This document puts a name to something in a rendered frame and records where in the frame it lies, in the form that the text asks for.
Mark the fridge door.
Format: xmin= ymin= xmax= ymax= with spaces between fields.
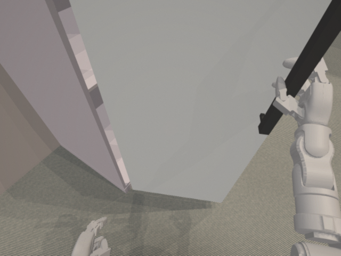
xmin=69 ymin=0 xmax=332 ymax=203

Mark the right robot upper arm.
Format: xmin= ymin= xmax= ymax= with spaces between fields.
xmin=290 ymin=242 xmax=341 ymax=256

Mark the handle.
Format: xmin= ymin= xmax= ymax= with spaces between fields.
xmin=258 ymin=0 xmax=341 ymax=135

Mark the robot right hand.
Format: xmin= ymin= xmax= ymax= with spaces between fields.
xmin=272 ymin=57 xmax=333 ymax=127

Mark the robot left hand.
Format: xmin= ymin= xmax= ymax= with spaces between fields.
xmin=71 ymin=217 xmax=111 ymax=256

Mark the right robot forearm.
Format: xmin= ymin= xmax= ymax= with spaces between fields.
xmin=290 ymin=124 xmax=341 ymax=249

